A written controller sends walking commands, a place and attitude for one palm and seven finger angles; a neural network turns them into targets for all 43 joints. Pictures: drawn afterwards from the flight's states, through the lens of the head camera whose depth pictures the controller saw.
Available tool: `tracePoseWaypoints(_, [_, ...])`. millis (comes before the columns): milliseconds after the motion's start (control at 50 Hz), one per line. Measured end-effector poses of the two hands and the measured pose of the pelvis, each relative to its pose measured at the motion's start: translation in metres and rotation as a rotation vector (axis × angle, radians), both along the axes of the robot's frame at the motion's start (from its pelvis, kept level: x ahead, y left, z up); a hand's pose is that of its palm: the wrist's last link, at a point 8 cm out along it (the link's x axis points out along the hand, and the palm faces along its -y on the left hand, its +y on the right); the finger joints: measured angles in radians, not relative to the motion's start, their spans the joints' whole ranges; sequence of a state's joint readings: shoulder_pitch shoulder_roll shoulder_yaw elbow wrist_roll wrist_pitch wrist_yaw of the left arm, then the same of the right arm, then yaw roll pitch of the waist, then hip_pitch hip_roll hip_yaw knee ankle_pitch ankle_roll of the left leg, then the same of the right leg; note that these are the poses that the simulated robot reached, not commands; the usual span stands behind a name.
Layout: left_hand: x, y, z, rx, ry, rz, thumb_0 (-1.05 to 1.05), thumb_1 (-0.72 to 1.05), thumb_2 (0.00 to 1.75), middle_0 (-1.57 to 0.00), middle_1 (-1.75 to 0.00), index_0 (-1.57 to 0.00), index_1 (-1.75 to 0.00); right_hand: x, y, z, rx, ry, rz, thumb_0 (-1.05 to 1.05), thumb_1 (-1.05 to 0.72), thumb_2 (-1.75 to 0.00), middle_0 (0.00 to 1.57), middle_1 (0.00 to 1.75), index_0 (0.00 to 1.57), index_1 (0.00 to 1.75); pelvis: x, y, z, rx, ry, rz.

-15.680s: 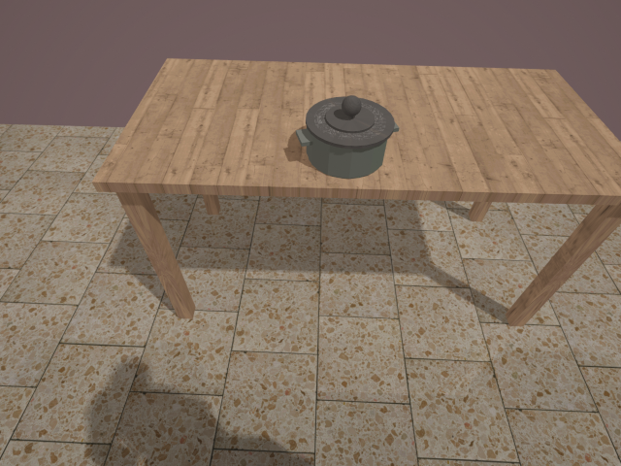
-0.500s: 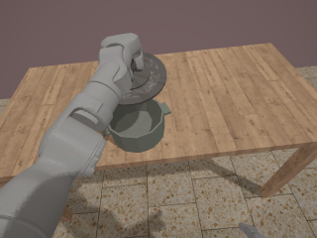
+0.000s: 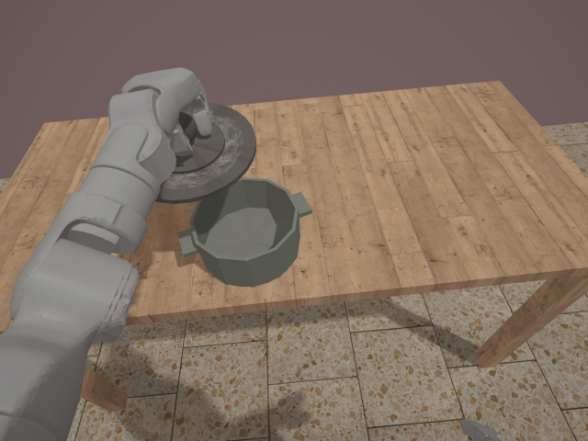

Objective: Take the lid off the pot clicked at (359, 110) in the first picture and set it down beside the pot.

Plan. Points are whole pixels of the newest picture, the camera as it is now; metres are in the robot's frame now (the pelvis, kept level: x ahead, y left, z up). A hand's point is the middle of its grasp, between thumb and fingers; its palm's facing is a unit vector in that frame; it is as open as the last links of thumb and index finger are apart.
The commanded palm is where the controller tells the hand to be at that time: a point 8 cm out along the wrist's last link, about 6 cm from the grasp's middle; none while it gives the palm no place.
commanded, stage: move the lid sideways beside the pot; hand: left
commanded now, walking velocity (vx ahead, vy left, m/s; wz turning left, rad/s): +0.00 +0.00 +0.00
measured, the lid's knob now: (181, 128) +0.50 +0.15 +0.18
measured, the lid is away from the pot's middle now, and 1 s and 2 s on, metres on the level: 0.07 0.19 0.23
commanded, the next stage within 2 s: lower the lid onto the table in 1.50 s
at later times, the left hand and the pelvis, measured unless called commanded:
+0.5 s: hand (124, 147) +0.45 +0.20 +0.19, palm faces -0.27 -0.07 -0.96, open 6.3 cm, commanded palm +0.45 +0.21 +0.26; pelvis -0.02 +0.02 +0.00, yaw +2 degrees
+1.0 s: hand (81, 149) +0.45 +0.26 +0.19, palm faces -0.29 -0.08 -0.95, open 6.3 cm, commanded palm +0.44 +0.27 +0.26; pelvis -0.02 +0.02 +0.00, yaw +0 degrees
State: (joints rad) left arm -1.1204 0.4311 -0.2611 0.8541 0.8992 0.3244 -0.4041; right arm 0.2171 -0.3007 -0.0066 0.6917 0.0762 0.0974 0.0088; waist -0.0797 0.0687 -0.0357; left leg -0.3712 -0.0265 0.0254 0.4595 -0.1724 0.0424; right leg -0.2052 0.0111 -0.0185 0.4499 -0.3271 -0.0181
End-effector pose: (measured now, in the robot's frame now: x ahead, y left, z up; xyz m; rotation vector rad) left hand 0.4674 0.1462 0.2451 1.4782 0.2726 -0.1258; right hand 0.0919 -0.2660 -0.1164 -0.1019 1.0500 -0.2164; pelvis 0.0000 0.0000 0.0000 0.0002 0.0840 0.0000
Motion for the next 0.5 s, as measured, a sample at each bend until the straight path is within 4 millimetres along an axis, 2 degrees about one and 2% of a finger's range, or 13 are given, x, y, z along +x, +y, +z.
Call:
tracePoseWaypoints(160, [-0.011, 0.027, -0.001, 0.017, 0.015, 0.025, 0.02, 0.41, 0.46, -0.74, -0.96, -0.79, -0.99, 0.031, 0.014, 0.005, 0.02, -0.055, 0.05, 0.01, -0.91, -0.9, 0.19, 0.3, 0.19, 0.3, -0.003, 0.004, -0.001, -0.004, -0.006, 0.015])
tracePoseWaypoints(260, [-0.018, 0.039, 0.001, 0.019, 0.018, 0.02, 0.02, 0.41, 0.46, -0.74, -0.96, -0.79, -0.99, 0.039, 0.025, 0.007, 0.029, -0.072, 0.079, 0.01, -0.91, -0.9, 0.19, 0.3, 0.2, 0.3, -0.007, 0.007, -0.001, -0.007, -0.007, 0.024])
tracePoseWaypoints(380, [-0.024, 0.051, 0.005, 0.034, 0.013, 0.019, 0.02, 0.41, 0.46, -0.74, -0.96, -0.79, -0.99, 0.032, 0.032, 0.005, 0.035, -0.056, 0.086, 0.01, -0.91, -0.9, 0.2, 0.3, 0.2, 0.3, -0.012, 0.011, -0.001, -0.011, -0.009, 0.029])
tracePoseWaypoints(500, [-0.026, 0.06, 0.004, 0.035, 0.026, 0.027, 0.02, 0.41, 0.46, -0.74, -0.96, -0.79, -1.0, 0.01, 0.033, 0.0, 0.028, -0.007, 0.071, 0.01, -0.91, -0.9, 0.2, 0.3, 0.2, 0.3, -0.018, 0.015, -0.001, -0.015, -0.009, 0.029])
